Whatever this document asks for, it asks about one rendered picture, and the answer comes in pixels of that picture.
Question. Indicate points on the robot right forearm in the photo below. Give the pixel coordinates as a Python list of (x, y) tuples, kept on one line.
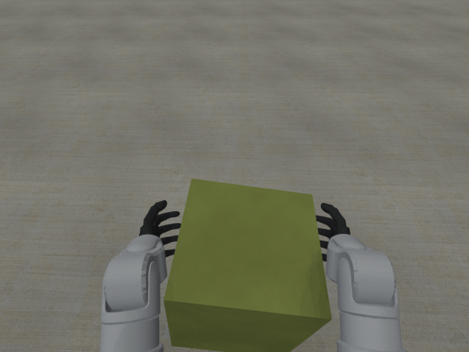
[(367, 296)]

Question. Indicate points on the carton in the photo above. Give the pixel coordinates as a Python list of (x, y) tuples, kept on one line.
[(247, 273)]

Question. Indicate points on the robot right hand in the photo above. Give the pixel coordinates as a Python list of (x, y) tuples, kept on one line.
[(337, 225)]

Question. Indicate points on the robot left forearm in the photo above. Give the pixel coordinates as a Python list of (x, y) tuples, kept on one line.
[(130, 304)]

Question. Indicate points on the robot left hand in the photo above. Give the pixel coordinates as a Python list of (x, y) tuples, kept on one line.
[(152, 220)]

